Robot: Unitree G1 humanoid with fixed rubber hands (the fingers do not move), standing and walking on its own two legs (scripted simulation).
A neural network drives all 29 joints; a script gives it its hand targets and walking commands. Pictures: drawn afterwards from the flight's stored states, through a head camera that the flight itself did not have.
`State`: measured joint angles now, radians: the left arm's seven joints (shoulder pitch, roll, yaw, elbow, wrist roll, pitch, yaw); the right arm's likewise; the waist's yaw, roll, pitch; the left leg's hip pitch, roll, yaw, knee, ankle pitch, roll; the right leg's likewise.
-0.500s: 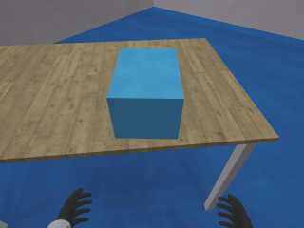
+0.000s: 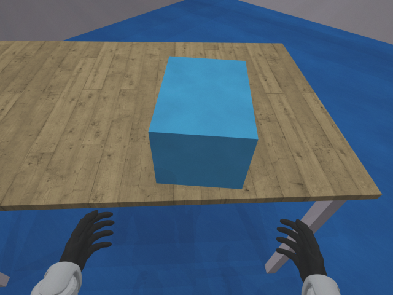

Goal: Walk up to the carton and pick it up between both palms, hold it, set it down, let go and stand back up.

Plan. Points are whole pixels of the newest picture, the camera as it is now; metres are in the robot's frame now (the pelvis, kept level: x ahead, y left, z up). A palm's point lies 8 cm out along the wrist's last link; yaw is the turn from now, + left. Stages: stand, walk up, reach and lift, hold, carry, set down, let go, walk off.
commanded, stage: reach and lift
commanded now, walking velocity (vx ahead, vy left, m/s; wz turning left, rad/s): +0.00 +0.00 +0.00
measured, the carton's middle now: (203, 118) +0.52 +0.01 +0.08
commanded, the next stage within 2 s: none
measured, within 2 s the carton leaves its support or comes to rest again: neither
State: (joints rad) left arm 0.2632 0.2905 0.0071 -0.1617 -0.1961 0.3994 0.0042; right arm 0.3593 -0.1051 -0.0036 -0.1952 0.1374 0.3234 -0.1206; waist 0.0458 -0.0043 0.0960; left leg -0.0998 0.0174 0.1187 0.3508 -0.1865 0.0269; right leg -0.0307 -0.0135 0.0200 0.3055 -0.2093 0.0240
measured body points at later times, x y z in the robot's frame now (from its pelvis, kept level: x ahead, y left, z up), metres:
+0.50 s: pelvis +0.00 -0.02 +0.00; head +0.02 +0.00 +0.45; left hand +0.28 +0.21 +0.08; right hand +0.27 -0.19 +0.08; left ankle +0.01 +0.10 -0.75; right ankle -0.02 -0.14 -0.75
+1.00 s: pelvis -0.01 -0.02 +0.00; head +0.03 +0.00 +0.45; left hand +0.37 +0.21 +0.11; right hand +0.36 -0.18 +0.11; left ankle +0.01 +0.10 -0.75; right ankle -0.02 -0.14 -0.75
